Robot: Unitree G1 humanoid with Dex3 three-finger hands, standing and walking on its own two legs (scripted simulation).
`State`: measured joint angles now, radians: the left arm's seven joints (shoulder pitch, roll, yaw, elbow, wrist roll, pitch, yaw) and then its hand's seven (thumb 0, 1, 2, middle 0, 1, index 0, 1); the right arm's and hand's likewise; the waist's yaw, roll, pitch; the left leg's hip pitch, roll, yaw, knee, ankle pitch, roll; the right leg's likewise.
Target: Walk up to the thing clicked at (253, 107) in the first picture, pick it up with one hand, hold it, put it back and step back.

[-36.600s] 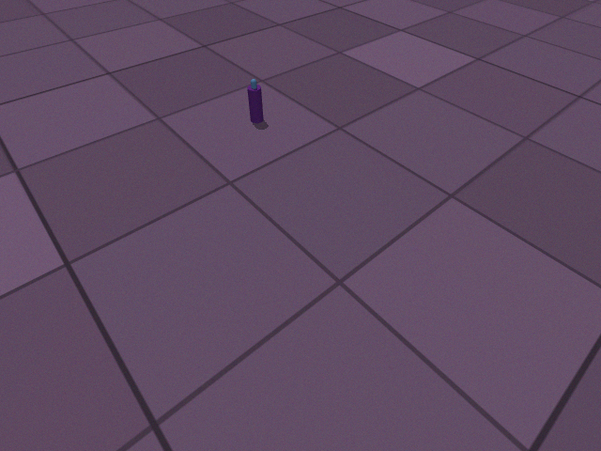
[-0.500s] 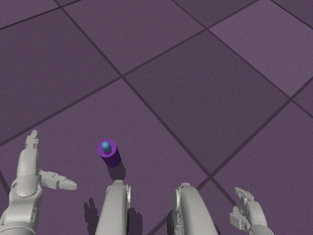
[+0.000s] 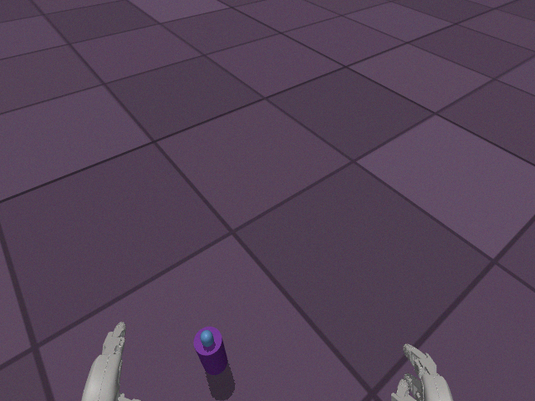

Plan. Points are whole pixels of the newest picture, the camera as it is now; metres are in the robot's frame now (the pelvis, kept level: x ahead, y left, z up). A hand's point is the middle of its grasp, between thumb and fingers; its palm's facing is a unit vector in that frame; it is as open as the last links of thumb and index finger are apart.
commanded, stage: home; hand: left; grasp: from the side
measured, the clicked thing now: (211, 349) +0.39 +0.18 -0.58
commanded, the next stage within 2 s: stand in 1.74 s
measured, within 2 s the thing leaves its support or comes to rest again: neither
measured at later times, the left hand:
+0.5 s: hand (154, 394) +0.17 +0.17 -0.05, palm faces +0.11 -0.95 -0.28, open 17.5 cm
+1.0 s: hand (156, 395) +0.17 +0.17 -0.05, palm faces +0.11 -0.95 -0.28, open 17.6 cm
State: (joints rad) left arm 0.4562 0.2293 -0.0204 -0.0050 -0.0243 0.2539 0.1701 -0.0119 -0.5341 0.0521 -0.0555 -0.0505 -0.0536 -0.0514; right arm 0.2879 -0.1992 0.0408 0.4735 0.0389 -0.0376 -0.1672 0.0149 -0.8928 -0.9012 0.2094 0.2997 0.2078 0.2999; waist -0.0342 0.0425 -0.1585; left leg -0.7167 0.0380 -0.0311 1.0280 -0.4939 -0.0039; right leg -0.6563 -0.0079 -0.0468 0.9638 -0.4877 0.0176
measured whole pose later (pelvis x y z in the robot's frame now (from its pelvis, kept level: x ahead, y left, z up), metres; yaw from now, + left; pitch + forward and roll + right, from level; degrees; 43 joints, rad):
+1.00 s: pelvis +0.00 -0.01 +0.01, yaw +1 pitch +8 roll -2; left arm 0.46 0.20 -0.01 0.01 -0.01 0.26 0.13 -0.01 -0.57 0.03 -0.05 -0.05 -0.05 -0.05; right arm 0.27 -0.21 0.03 0.51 0.01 -0.13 -0.17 0.02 -0.89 -0.90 0.21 0.30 0.21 0.30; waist -0.02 0.03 -0.11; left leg -0.62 0.04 -0.04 0.95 -0.46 -0.02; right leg -0.57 -0.01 -0.05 0.91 -0.47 0.00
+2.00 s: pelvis +0.00 -0.01 +0.01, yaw +0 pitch +7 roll -2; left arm 0.45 0.20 -0.01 0.02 -0.01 0.26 0.13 -0.01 -0.43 0.18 -0.12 -0.15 -0.12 -0.15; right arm 0.28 -0.21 0.03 0.52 0.01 -0.13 -0.17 0.02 -0.90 -0.90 0.21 0.30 0.21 0.30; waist -0.02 0.03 -0.10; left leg -0.61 0.04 -0.03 0.95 -0.46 -0.02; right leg -0.56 -0.01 -0.05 0.90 -0.47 0.01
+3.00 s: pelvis -0.01 +0.00 +0.07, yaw +2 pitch -4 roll +0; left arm 0.17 0.32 0.00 1.14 0.03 -0.01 0.02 0.00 0.91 0.89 -0.20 -0.30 -0.20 -0.30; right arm 0.14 -0.31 -0.01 1.14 -0.02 0.00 0.00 0.01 -0.90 -0.90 0.21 0.30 0.21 0.30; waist 0.01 0.01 0.05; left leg -0.14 -0.01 -0.02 0.37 -0.17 0.00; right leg -0.10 -0.05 -0.05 0.37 -0.21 0.03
